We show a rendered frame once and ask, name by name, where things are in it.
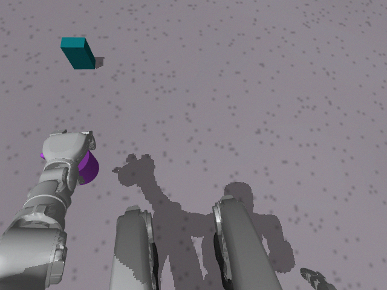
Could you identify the left robot hand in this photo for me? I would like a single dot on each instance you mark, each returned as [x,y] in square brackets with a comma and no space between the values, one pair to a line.
[72,146]

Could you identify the right robot hand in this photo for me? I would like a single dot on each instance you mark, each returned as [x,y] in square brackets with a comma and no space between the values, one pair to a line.
[316,279]

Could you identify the left robot arm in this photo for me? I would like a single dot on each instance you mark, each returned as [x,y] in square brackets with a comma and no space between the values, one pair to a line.
[32,248]

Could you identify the right robot foot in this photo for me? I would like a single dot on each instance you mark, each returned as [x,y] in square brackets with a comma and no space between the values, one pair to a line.
[227,283]

